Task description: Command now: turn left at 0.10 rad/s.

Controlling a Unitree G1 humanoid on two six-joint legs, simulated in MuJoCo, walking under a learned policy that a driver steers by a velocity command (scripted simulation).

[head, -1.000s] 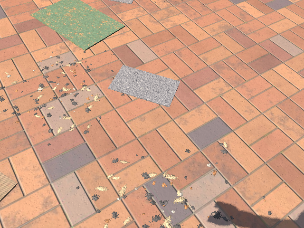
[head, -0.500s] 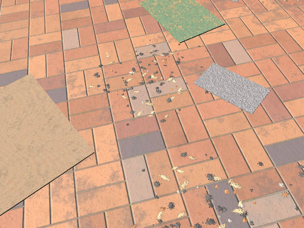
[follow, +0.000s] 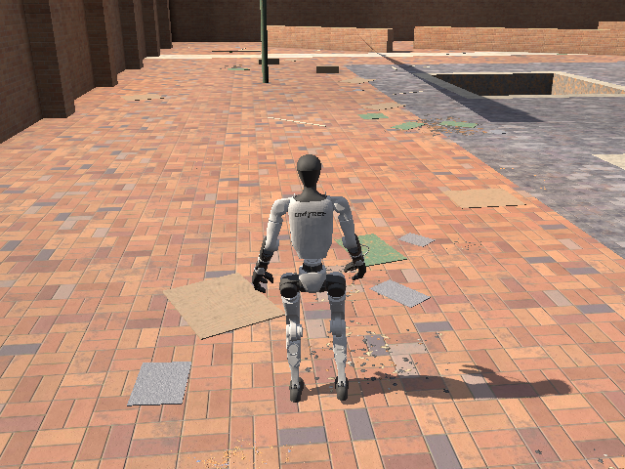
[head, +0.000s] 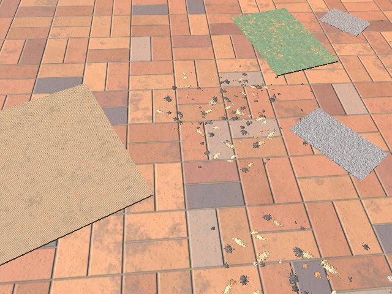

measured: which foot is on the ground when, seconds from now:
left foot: down 0.00-0.72, up 0.74-1.00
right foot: up 0.00-0.04, down 0.06-0.30, up 0.32-0.70, down 0.72-1.00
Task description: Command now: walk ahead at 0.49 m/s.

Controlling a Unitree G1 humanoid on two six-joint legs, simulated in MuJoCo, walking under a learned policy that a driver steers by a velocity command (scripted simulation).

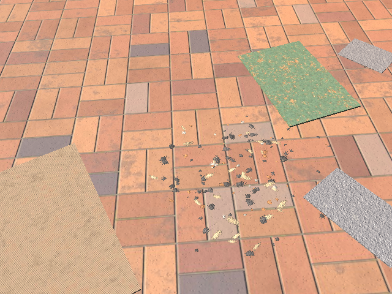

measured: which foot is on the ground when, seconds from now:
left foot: up 0.00-0.26, down 0.28-0.82, up 0.84-1.00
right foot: down 0.00-0.28, up 0.30-0.80, down 0.82-1.00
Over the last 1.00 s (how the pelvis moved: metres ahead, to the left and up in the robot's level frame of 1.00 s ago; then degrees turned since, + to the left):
0.35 -0.08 0.01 0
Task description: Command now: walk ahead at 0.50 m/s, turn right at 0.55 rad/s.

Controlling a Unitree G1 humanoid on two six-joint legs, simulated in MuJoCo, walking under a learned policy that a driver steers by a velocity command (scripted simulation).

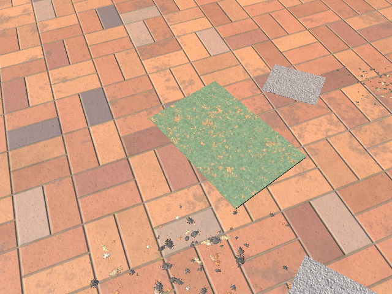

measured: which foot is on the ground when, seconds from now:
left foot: up 0.00-0.30, down 0.32-0.84, up 0.86-1.00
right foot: down 0.00-0.34, up 0.36-0.80, down 0.82-1.00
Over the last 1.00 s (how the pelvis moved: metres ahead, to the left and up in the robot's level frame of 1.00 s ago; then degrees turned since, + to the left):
0.57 -0.03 -0.01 -16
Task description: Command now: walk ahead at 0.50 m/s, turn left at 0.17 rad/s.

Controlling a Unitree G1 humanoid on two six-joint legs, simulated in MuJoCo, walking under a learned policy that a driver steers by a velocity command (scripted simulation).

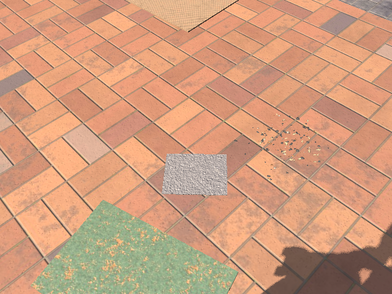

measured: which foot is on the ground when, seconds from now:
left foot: up 0.00-0.30, down 0.32-0.80, up 0.82-1.00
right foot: down 0.00-0.34, up 0.36-0.78, down 0.80-1.00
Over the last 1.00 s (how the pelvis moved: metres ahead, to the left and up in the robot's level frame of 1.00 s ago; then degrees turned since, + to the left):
0.51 -0.11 0.00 -21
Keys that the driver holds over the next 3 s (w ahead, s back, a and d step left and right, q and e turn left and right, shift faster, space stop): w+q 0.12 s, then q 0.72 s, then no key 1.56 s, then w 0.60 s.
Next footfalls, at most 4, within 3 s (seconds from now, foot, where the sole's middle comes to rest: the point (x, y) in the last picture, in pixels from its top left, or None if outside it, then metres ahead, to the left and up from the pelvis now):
0.32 left None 0.34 0.16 -0.78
0.80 right None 0.41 -0.06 -0.78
1.16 left None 0.24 0.15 -0.78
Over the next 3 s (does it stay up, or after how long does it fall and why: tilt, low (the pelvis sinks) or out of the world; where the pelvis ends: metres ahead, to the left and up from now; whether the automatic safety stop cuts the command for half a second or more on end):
stays up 0.46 0.11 -0.01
